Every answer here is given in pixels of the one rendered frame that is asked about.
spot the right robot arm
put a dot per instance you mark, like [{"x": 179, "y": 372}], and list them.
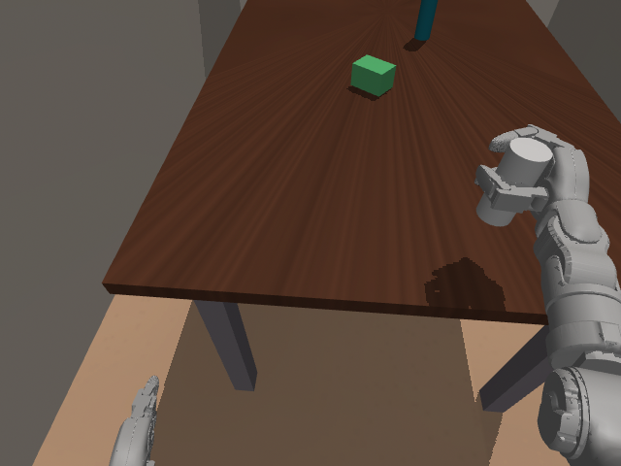
[{"x": 580, "y": 410}]

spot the left robot hand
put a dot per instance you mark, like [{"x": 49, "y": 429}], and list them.
[{"x": 135, "y": 437}]

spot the right robot hand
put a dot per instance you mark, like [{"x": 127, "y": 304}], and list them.
[{"x": 565, "y": 177}]

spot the table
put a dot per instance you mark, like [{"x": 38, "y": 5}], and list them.
[{"x": 287, "y": 186}]

